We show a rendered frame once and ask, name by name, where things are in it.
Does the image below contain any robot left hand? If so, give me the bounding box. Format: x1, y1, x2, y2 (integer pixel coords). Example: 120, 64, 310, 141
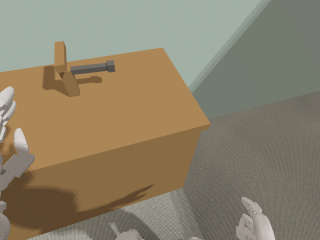
0, 86, 35, 198

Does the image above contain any left robot forearm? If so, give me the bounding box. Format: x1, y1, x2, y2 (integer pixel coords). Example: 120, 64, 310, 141
0, 201, 11, 240

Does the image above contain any tap lever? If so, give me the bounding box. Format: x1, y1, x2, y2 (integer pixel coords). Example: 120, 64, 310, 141
70, 60, 116, 75

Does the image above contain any counter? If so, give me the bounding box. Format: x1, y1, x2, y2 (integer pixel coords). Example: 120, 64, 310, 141
0, 41, 211, 240

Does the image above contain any robot right hand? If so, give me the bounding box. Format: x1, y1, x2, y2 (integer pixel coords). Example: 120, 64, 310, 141
236, 197, 275, 240

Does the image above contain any robot left shin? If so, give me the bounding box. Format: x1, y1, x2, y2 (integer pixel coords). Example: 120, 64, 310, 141
129, 229, 140, 235

